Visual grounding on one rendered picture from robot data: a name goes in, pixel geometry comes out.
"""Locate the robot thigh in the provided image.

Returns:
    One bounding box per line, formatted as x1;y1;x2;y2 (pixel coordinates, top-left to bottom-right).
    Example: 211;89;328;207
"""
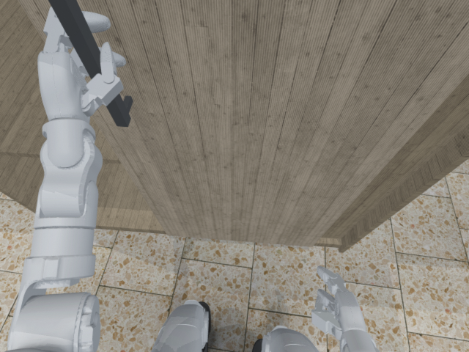
262;328;319;352
151;304;209;352

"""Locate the right robot hand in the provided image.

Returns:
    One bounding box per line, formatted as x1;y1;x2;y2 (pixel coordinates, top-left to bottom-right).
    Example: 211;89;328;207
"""
311;265;366;341

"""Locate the wardrobe door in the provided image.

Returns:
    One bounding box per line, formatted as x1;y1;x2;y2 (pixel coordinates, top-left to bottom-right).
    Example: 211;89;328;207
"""
322;74;469;238
18;0;469;247

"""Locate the robot left thigh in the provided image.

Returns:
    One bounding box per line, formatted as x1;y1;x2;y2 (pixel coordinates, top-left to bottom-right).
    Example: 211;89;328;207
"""
151;304;209;352

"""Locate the handle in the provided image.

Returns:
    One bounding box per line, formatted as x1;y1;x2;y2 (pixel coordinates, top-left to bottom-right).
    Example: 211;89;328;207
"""
48;0;133;127

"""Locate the robot left upper arm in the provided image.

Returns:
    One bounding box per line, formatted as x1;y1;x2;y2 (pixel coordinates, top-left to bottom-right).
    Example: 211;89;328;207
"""
5;292;101;352

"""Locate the left robot hand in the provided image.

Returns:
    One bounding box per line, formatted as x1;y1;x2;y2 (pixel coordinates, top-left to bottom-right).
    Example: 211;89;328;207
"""
37;7;126;123

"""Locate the robot right thigh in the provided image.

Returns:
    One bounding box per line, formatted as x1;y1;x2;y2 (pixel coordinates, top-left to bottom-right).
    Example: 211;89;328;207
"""
262;328;319;352

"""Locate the right robot forearm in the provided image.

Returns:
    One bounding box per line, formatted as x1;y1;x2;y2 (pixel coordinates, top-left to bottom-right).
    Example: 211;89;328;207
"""
340;329;380;352

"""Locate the left robot forearm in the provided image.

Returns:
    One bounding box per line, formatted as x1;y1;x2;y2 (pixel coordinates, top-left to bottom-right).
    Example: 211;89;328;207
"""
7;117;103;351

